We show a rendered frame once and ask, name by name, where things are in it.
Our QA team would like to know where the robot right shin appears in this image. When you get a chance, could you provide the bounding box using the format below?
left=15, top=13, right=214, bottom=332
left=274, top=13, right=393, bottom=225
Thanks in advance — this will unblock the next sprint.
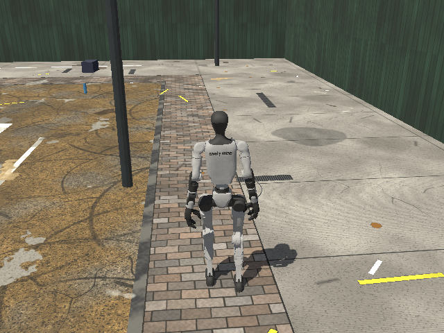
left=234, top=234, right=244, bottom=282

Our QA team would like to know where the robot right hand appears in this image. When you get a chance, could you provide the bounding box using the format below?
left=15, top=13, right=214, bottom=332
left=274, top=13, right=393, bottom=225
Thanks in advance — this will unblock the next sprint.
left=243, top=201, right=259, bottom=221

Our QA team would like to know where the robot right upper arm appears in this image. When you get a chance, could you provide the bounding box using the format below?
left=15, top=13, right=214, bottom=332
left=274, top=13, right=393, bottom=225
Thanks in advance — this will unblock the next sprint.
left=235, top=140, right=252, bottom=179

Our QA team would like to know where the robot left upper arm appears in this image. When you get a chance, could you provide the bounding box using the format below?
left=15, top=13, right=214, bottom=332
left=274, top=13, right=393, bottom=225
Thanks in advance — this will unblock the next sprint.
left=191, top=141, right=206, bottom=182

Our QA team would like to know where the robot right forearm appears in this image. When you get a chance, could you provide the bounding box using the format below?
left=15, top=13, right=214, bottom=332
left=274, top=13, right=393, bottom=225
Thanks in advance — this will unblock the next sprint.
left=245, top=169, right=258, bottom=203

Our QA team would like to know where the left robot thigh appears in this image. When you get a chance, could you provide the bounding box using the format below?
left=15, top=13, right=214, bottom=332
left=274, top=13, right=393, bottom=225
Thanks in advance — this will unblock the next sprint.
left=198, top=194, right=214, bottom=241

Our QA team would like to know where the robot left forearm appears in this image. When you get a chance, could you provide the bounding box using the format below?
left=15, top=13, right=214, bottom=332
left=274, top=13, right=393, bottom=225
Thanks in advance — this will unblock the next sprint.
left=185, top=171, right=198, bottom=209

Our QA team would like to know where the robot left hand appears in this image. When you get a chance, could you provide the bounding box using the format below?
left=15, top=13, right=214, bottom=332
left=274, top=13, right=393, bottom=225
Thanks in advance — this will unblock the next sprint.
left=185, top=207, right=201, bottom=229

